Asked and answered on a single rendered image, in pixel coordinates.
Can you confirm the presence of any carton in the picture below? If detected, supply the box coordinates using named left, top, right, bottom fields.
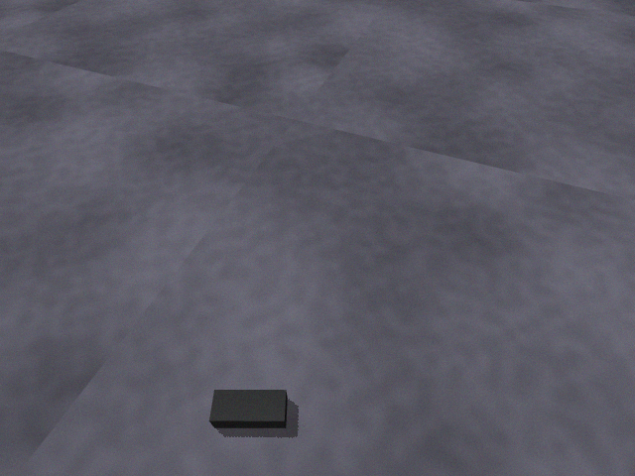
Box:
left=209, top=390, right=288, bottom=428

